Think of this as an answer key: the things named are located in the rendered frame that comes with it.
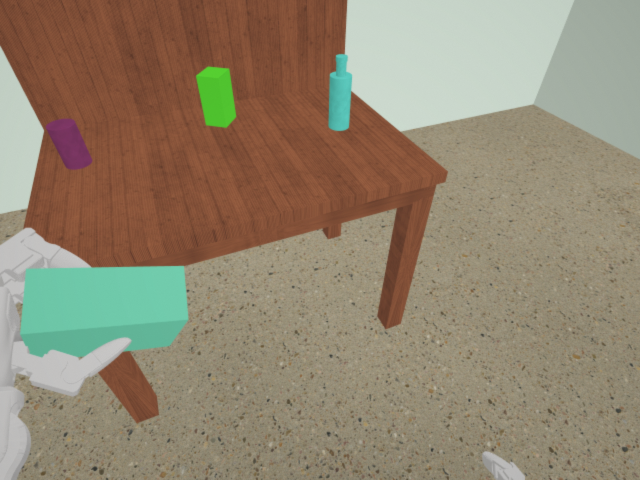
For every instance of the robot left hand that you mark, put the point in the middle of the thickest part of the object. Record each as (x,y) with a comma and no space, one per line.
(55,371)

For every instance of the robot right hand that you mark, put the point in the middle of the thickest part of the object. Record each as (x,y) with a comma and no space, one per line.
(501,469)

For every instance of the robot left forearm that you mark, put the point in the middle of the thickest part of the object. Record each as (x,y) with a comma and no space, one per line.
(15,439)

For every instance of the sponge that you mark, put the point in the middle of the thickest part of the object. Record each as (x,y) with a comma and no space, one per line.
(77,310)

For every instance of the table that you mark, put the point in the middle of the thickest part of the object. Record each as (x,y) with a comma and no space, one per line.
(164,188)

